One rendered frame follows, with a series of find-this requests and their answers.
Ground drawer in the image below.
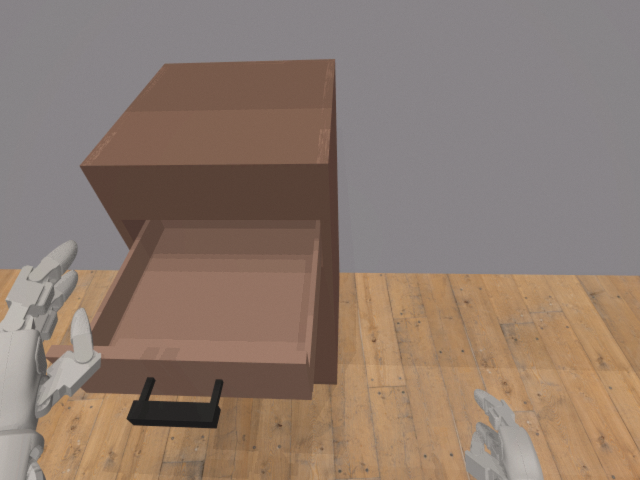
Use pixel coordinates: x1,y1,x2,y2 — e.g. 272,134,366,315
45,220,322,400

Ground cabinet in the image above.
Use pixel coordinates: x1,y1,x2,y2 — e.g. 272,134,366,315
80,59,339,385

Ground robot left hand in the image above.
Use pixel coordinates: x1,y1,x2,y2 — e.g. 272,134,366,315
0,240,101,431

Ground left robot forearm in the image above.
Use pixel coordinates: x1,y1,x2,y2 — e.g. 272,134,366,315
0,429,46,480

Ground handle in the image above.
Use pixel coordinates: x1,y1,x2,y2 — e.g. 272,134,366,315
127,377,224,429

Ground robot right hand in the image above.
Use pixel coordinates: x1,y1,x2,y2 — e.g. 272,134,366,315
465,389,544,480

